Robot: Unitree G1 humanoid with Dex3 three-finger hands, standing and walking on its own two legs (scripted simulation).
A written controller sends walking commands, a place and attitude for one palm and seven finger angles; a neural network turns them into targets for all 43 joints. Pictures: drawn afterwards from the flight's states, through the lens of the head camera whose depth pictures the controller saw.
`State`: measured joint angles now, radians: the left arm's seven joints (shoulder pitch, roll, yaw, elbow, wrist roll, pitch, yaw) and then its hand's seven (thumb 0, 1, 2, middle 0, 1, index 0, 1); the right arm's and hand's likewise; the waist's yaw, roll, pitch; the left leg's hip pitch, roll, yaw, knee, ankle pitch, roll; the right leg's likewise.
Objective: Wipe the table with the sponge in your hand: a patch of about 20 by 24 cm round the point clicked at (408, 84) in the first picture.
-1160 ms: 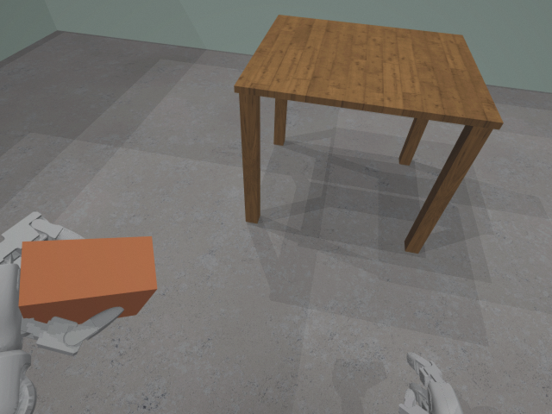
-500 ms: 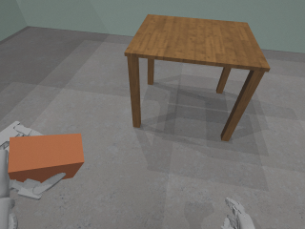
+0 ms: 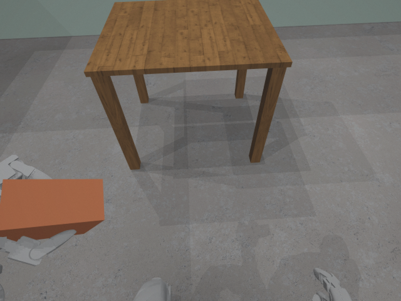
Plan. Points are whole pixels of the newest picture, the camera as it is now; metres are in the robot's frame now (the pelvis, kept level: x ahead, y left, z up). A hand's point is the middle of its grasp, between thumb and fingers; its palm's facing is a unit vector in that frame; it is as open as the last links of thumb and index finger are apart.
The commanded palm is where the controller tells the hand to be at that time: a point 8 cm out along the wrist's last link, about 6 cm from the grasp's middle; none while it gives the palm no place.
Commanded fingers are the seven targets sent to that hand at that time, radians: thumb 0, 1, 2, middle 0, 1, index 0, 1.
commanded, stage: walk to a spot facing it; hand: left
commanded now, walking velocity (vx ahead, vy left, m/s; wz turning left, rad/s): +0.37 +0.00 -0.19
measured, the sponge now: (65, 210) +0.23 +0.21 +0.14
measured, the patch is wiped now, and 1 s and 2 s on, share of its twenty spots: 0.00 0.00 0.00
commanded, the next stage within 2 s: turn to face it in 0.58 s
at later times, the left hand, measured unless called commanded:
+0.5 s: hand (104, 103) +0.42 +0.19 +0.18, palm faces +0.24 -0.86 -0.44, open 9.9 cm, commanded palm +0.37 +0.25 +0.17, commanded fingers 0.00 0.10 1.30 -1.20 -1.60 -1.20 -1.60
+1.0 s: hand (165, 57) +0.57 +0.10 +0.19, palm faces +0.17 -0.87 -0.46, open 9.9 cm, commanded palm +0.54 +0.15 +0.17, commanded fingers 0.00 0.10 1.30 -1.20 -1.60 -1.20 -1.60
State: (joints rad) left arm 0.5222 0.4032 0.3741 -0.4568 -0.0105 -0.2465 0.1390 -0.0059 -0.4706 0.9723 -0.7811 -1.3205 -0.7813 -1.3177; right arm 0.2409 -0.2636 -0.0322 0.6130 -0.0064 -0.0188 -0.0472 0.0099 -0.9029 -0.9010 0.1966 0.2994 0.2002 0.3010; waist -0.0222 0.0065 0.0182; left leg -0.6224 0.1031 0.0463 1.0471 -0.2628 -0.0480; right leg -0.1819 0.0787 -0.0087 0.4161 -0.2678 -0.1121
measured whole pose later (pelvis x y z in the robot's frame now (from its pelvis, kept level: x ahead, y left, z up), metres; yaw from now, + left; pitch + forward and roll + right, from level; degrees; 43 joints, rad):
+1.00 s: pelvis +0.30 -0.07 -0.02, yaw -18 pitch -1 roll -1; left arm 0.52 0.44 0.44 -0.60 -0.02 -0.26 0.17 0.00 -0.47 0.98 -0.78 -1.32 -0.78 -1.32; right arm 0.21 -0.25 -0.03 0.57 0.00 -0.02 -0.06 0.01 -0.90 -0.90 0.19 0.30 0.20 0.30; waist -0.02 -0.01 0.03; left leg -0.36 0.09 0.12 0.60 -0.22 -0.01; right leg -0.25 0.00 -0.11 0.62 -0.36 -0.04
